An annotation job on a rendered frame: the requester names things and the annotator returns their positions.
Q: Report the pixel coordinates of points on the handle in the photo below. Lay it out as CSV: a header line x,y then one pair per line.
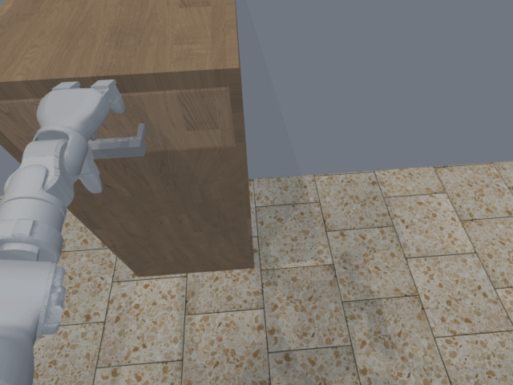
x,y
119,147

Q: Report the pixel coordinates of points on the robot left upper arm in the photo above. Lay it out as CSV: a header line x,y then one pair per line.
x,y
31,304

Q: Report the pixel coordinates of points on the robot left forearm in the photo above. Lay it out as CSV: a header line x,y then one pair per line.
x,y
34,206

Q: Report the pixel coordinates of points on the drawer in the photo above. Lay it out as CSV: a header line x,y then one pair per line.
x,y
192,118

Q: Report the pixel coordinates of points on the left robot hand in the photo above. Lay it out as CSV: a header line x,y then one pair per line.
x,y
83,110

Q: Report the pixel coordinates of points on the cabinet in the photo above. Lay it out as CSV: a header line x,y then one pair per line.
x,y
172,211

